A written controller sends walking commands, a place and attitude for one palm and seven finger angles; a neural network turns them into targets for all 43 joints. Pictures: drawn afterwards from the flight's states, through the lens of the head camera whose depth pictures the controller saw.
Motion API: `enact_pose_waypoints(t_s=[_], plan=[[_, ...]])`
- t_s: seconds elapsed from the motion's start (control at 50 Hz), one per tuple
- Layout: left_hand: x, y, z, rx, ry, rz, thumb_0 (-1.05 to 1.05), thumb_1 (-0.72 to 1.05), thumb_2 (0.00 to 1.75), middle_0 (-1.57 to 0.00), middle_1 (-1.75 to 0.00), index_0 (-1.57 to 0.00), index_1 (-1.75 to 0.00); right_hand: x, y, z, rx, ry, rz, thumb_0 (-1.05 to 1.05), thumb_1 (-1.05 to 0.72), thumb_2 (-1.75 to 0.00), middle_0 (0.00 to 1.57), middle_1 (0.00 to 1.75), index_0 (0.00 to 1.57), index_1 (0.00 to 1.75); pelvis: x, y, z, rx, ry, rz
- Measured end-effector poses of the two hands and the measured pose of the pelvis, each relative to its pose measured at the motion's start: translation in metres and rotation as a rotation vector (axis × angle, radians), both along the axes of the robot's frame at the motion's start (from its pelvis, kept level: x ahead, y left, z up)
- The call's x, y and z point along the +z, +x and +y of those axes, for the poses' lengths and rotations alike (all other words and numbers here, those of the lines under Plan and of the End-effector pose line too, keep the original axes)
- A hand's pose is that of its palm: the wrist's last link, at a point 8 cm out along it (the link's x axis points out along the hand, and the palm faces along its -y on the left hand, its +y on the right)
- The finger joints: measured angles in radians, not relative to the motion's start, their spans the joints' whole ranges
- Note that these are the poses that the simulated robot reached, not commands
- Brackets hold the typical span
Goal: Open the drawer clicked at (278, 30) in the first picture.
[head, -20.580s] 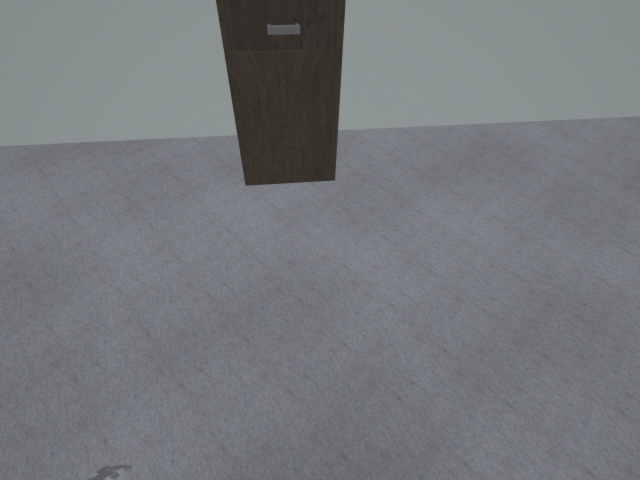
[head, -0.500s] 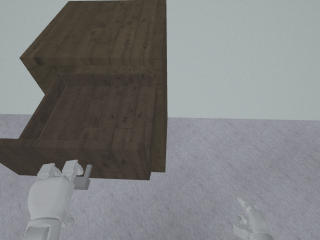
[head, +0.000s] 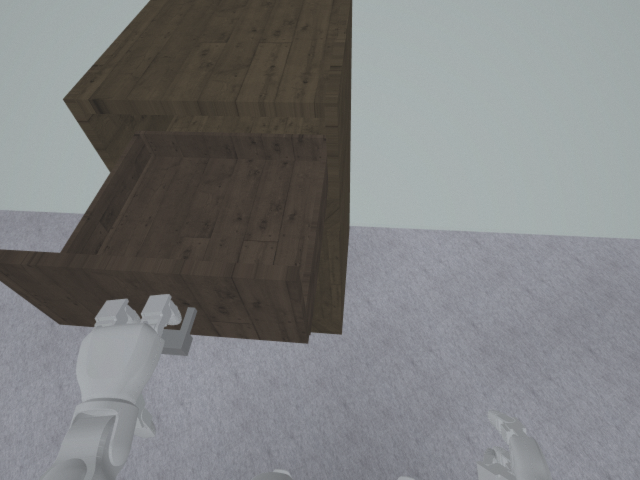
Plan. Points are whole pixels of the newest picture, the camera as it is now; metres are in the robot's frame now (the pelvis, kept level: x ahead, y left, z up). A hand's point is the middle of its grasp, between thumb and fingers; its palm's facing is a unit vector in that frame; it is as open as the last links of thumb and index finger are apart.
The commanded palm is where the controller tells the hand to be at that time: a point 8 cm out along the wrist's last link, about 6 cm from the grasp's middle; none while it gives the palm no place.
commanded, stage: lift the hand off the handle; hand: left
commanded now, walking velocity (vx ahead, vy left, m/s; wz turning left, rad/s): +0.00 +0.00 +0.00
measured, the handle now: (149, 325) +0.29 +0.27 +0.01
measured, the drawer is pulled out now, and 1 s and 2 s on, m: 0.30 0.30 0.30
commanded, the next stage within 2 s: draw the hand back to the body in 1.20 s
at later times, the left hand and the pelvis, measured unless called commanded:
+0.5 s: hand (123, 346) +0.24 +0.27 +0.05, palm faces -0.02 -0.04 -1.00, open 12.9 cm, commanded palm +0.23 +0.27 +0.13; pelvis +0.00 +0.01 +0.02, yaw +0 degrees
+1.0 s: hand (69, 287) +0.26 +0.28 +0.15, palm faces +0.14 -0.03 -0.99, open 13.6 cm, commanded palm +0.23 +0.27 +0.20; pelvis +0.02 +0.01 +0.04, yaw +0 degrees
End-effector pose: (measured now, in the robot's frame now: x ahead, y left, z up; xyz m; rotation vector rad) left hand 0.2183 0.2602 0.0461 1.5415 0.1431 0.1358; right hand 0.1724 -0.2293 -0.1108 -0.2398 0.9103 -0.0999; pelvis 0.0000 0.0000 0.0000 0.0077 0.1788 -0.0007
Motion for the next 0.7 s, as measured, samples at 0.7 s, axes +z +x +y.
enact_pose_waypoints(t_s=[0.7], plan=[[0.092, 0.005, 0.009, -0.043, -0.017, -0.048, 0.0, -0.49, 0.3, -0.36, -1.22, -0.46, -1.24, 0.047, 0.039, 0.027, 0.053, 0.045, -0.134, 0.01, -0.91, -0.9, 0.2, 0.3, 0.2, 0.3, 0.032, 0.008, 0.009, 0.003, 0.0, -0.135]])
